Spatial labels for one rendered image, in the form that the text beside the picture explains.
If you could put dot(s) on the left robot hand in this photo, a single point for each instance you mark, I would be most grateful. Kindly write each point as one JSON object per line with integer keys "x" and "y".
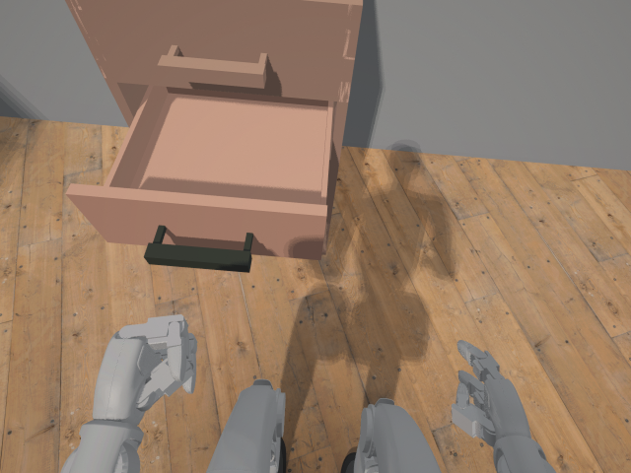
{"x": 163, "y": 349}

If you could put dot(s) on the robot right shin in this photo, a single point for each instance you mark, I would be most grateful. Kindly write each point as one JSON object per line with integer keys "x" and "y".
{"x": 363, "y": 464}

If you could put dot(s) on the right robot hand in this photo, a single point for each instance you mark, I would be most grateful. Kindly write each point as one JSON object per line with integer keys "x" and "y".
{"x": 497, "y": 411}

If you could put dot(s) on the right robot forearm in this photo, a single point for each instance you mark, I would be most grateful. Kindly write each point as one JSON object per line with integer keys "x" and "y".
{"x": 519, "y": 454}

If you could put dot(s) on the drawer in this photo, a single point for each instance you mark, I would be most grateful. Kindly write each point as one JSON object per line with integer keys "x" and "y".
{"x": 212, "y": 166}

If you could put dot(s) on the left robot forearm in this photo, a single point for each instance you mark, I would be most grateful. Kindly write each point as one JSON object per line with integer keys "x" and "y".
{"x": 106, "y": 447}

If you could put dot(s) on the handle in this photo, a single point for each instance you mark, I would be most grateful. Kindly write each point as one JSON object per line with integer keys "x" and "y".
{"x": 211, "y": 71}
{"x": 198, "y": 257}

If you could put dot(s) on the cabinet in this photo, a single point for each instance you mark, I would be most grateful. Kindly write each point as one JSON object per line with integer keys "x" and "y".
{"x": 308, "y": 48}

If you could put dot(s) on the robot right thigh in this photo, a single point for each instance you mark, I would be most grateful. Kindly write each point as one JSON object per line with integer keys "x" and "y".
{"x": 391, "y": 435}

